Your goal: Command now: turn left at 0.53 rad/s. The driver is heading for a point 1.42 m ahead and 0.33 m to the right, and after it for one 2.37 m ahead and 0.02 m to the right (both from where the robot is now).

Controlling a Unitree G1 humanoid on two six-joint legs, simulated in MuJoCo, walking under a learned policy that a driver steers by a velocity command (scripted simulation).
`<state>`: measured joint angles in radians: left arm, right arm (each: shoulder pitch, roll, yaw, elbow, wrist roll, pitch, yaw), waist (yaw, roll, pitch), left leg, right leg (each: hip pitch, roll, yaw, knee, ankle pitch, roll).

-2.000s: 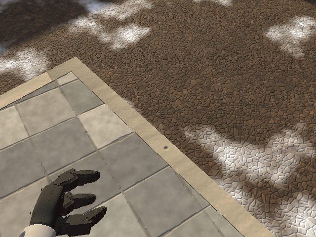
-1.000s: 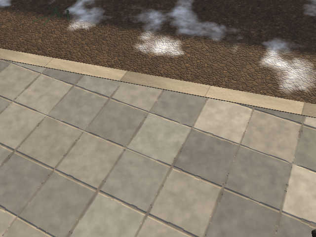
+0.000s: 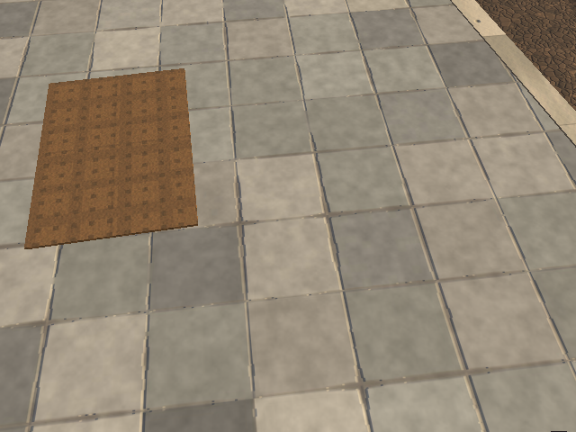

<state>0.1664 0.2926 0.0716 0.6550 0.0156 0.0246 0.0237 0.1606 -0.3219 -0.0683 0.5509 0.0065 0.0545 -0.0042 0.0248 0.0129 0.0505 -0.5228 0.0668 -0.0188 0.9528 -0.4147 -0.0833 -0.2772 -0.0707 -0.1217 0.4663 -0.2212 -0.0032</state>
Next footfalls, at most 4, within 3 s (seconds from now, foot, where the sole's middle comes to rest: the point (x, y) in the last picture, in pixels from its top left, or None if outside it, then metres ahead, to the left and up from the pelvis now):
0.10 left None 0.05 0.15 -0.78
0.50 right None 0.04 -0.06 -0.78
0.96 left None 0.40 0.06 -0.78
1.42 right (445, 330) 0.69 -0.33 -0.78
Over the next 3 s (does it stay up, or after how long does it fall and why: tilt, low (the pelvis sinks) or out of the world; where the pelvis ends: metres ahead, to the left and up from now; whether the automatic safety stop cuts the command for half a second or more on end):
stays up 1.57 -0.44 -0.01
